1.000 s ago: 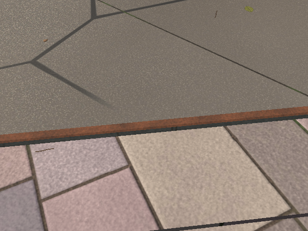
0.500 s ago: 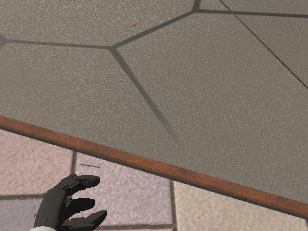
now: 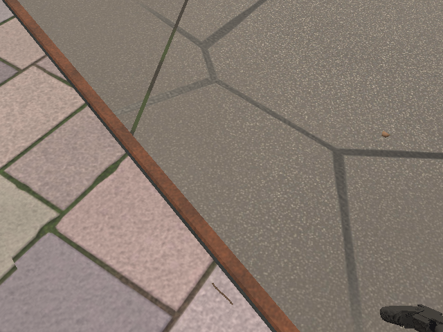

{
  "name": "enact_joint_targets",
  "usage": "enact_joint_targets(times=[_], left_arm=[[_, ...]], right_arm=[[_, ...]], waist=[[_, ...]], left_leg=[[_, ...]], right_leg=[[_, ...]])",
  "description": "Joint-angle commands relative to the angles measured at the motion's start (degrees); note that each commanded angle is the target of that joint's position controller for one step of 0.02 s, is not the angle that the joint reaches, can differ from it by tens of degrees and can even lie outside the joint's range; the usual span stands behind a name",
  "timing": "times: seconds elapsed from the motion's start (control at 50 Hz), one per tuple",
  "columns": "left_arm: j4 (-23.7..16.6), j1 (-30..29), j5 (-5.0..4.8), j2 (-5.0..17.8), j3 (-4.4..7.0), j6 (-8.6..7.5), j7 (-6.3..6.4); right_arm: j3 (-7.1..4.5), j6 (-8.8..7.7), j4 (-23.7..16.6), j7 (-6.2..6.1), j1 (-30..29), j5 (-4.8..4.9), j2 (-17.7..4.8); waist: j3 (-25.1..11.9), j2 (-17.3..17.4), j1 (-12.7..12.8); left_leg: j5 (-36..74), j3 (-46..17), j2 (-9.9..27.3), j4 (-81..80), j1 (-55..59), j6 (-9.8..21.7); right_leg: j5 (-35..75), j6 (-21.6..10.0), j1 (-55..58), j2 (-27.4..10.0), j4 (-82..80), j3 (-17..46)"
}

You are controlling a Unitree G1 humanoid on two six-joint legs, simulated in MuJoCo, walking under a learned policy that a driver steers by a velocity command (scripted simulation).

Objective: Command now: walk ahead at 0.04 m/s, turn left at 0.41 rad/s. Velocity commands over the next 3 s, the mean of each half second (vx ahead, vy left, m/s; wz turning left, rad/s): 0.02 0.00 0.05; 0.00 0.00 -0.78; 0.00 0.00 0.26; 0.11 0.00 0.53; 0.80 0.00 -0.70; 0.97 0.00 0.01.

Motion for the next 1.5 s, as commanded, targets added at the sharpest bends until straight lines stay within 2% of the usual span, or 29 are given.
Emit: enact_joint_targets(times=[0.02,0.06,0.12,0.24,0.3,0.32,0.34,0.38,0.44,0.54,0.56,0.58,0.6,0.64,0.7,0.86,0.9,0.92,0.94,0.96,1.02,1.12,1.22,1.34,1.36,1.38,1.4,1.44,1.5], left_arm=[[-5.9,-1.4,-0.01,5.4,1.32,1.81,0.11],[-4.7,-1.5,-1.29,3.7,0.91,2.15,0.02],[-1.8,0.8,0.11,4.8,1.53,1.61,0.15],[-1.5,-1.6,-0.98,0.7,-0.07,2.06,-0.01],[-0.5,1.0,-0.45,-0.4,-0.61,1.06,0.39],[-0.5,1.2,0.5,1.0,-0.8,0.09,0.48],[-2.3,-3.2,0.42,7.2,0.35,-0.69,0.53],[-2.7,-7.2,-0.99,6.4,1.06,-0.74,-0.56],[-3.4,-5.4,-1.5,8.2,2.5,-0.37,-0.4],[-5.8,-7.2,-1.03,7.1,3.66,0.71,-0.57],[-7.1,-9.0,-1.59,5.2,3.3,0.91,-0.75],[-8.7,-9.4,-2.04,2.9,2.79,1.2,-0.81],[-8.2,-7.4,0.1,4.1,3.18,1.53,-0.7],[-5.6,-5.3,0.35,5.9,4.22,1.97,-1.39],[-6.2,-5.9,-0.74,4.5,3.76,3.15,-3.2],[-9.3,-9.0,-1.12,4.0,3.54,3.26,-3.99],[-6.7,-1.6,0.17,6.4,4.56,1.84,-2.62],[-7.8,0.2,0.15,15.7,6.46,1.02,-1.69],[-7.8,4.4,-0.6,17.7,7.81,0.77,-1.57],[-7.6,2.8,-0.7,14.8,6.96,0.84,-1.33],[-9.4,-8.6,-1.05,6.8,4.01,1.11,-0.02],[-6.2,-6.6,0.11,0.7,0.54,-0.97,0.37],[-4.0,-3.8,0.64,6.3,1.76,-0.54,1.03],[-3.5,-6.6,-0.23,6.1,2.14,-0.29,1.83],[-3.3,-6.4,-0.33,6.2,2.33,-0.41,1.91],[-4.7,-6.5,0.0,4.6,2.13,-0.36,1.83],[-8.2,-11.0,-0.47,2.0,1.17,0.17,1.99],[-6.4,-9.7,0.09,2.6,0.93,0.43,1.83],[-5.6,-10.0,0.62,4.3,1.4,0.05,1.1]], right_arm=[[-4.37,-1.86,-2.4,-1.84,10.7,0.09,-15.0],[-1.99,-1.77,-1.4,-2.65,5.6,0.18,-8.9],[-0.51,-2.3,-1.3,-3.46,1.5,0.38,-5.1],[-0.54,-3.01,1.8,-2.66,4.4,-0.5,-5.2],[-0.23,-2.78,2.7,-2.67,3.2,0.65,-4.4],[0.65,-3.06,2.8,-2.88,4.1,0.47,-1.6],[0.47,-2.79,2.9,-2.96,8.0,0.36,-0.6],[-0.33,-1.82,3.9,-3.39,6.0,-0.45,-3.5],[-1.37,-2.19,3.7,-3.49,7.1,-0.03,-4.4],[-1.02,-3.22,2.8,-4.64,10.7,0.29,-2.5],[-1.6,-3.44,2.8,-5.05,12.5,-0.19,-5.0],[-2.91,-3.14,3.1,-5.19,12.7,-0.7,-9.9],[-2.79,-3.18,2.4,-5.11,12.0,-0.74,-9.6],[-1.26,-3.08,0.4,-5.41,8.4,-0.78,-4.8],[-1.41,-3.34,0.0,-5.8,5.4,-1.37,-5.6],[-3.74,-3.23,1.5,-3.26,8.9,-0.21,-9.9],[-3.89,-2.7,2.4,-2.65,10.8,0.54,-9.1],[-2.65,-2.22,-1.1,-2.37,10.2,-0.12,-4.2],[-2.3,-1.19,-4.0,-3.02,3.9,-1.17,-5.3],[-2.27,-0.97,-3.3,-3.12,3.5,-0.77,-5.7],[-2.65,-1.97,0.8,-3.51,6.4,-0.81,-6.9],[-0.8,-0.34,5.6,-2.57,9.7,0.53,-2.6],[-1.79,-0.1,4.9,-1.68,7.6,0.6,-5.9],[-1.66,-1.35,4.5,-1.32,11.2,1.35,-3.6],[-1.89,-1.92,4.3,-1.43,12.2,0.97,-4.6],[-3.28,-2.69,4.2,-1.71,14.4,-0.11,-10.3],[-5.45,-2.75,4.8,-1.69,18.1,0.53,-16.8],[-5.11,-2.42,4.8,-2.27,17.5,1.26,-12.8],[-4.24,-1.51,2.7,-2.97,9.4,1.47,-9.5]], waist=[[-9.9,15.3,-8.0],[-6.9,11.5,-3.8],[-8.3,10.4,-1.8],[-8.7,10.8,-3.8],[-9.1,7.8,-1.1],[-10.1,3.0,-1.7],[-7.5,-5.3,-6.2],[-2.6,-8.9,-4.9],[-4.0,-9.8,-3.5],[-7.5,-6.1,-4.4],[-7.9,-0.9,-5.3],[-6.0,13.4,-4.8],[-7.2,17.8,-4.7],[-7.9,4.3,-2.1],[-5.4,10.0,-2.3],[-7.8,13.1,-4.2],[-8.7,3.0,-0.1],[-6.6,-14.7,-1.2],[-9.5,-12.1,3.2],[-8.2,-7.9,1.8],[-6.0,-6.3,-2.8],[-9.0,-3.0,-2.9],[-3.7,-4.8,-0.9],[-4.8,-2.3,-4.1],[-5.2,0.1,-5.1],[-5.9,10.7,-4.9],[-3.4,19.8,-6.7],[-4.5,8.0,-5.5],[-5.1,6.4,-3.2]], left_leg=[[29.8,-28.1,23.9,-15.8,14.2,13.9],[30.9,-17.6,17.3,-15.1,11.0,12.5],[35.8,-11.9,11.9,-14.2,12.0,9.9],[27.1,-12.7,11.2,-12.4,10.6,9.4],[16.4,-13.3,9.1,-10.2,4.7,5.6],[8.5,-11.6,7.3,-8.8,2.1,2.4],[-1.9,-5.8,0.3,-6.3,0.7,-0.2],[-2.9,-2.3,-1.5,-6.3,7.1,-2.0],[-3.1,-0.8,-2.8,-1.3,2.4,-2.2],[-5.8,-3.5,-1.2,-4.9,4.4,-0.8],[-3.3,-8.5,4.3,-10.6,10.1,1.2],[10.5,-19.0,14.8,-16.6,14.6,6.6],[28.8,-25.1,26.0,-17.3,15.6,13.6],[32.3,-15.6,22.3,-15.3,13.0,13.3],[25.4,-4.0,14.9,-15.3,13.5,8.2],[22.1,5.2,18.6,-6.6,13.4,4.0],[8.8,10.3,15.0,8.3,3.0,-2.0],[-21.9,12.3,6.7,23.3,-17.0,-7.2],[-26.8,-0.5,2.4,30.5,-20.7,-7.7],[-22.4,-3.5,3.8,32.9,-21.8,-7.5],[-8.5,-2.5,4.2,29.0,-16.4,-6.6],[-6.7,-1.7,3.7,16.8,-4.2,-4.9],[-11.1,-0.6,0.6,10.8,-2.7,-2.4],[-8.0,1.8,-0.4,-2.2,3.0,0.0],[-0.4,-2.5,0.5,-9.4,7.0,1.2],[11.9,-19.4,10.3,-15.4,12.8,4.4],[34.7,-37.2,20.8,-16.2,15.6,14.6],[29.1,-31.1,17.6,-15.3,16.5,16.9],[24.6,-23.7,8.9,-15.0,15.5,10.8]], right_leg=[[-17.7,3.0,-14.0,4.6,20.5,11.7],[-10.2,2.6,-12.8,4.1,22.4,16.2],[-4.6,2.1,-9.3,5.8,21.1,15.1],[-4.9,0.3,-0.5,7.7,2.0,14.4],[9.5,-1.2,10.8,7.5,-15.2,14.8],[13.1,-2.1,14.5,1.5,-19.1,22.1],[18.7,-4.7,10.4,-5.2,-19.5,30.5],[16.5,-7.1,-0.6,-3.2,-19.0,31.6],[25.1,-8.6,3.6,-1.4,-15.2,33.1],[28.3,-9.4,2.1,-0.2,-8.9,38.9],[21.5,-6.2,-4.7,3.6,-4.1,35.5],[2.8,-2.2,-15.2,12.7,5.4,24.0],[-15.9,-1.2,-17.8,12.9,21.0,17.6],[-11.6,-0.2,-15.3,8.4,31.8,19.4],[-4.4,2.1,-15.5,7.4,26.5,16.4],[-3.6,-0.4,-1.2,8.4,-0.6,9.1],[7.4,-2.6,11.8,7.5,-14.6,16.5],[22.7,-8.3,18.5,-9.1,-18.9,43.0],[33.3,-16.6,16.6,-12.9,-18.0,50.3],[28.2,-17.3,16.3,-10.6,-17.9,45.4],[26.5,-12.6,10.2,-2.2,-18.1,33.1],[29.8,-11.0,9.1,-2.0,-19.6,25.7],[22.8,-12.9,8.1,-5.8,-18.2,25.9],[30.7,-10.7,9.7,-6.9,-10.1,21.7],[24.3,-7.6,6.9,-4.6,-5.8,19.2],[11.4,-3.5,-1.8,2.0,7.8,13.4],[-16.6,0.0,-16.5,13.8,17.1,13.3],[-13.1,0.7,-19.1,9.9,28.6,21.3],[-2.9,2.1,-18.4,8.6,25.2,20.7]])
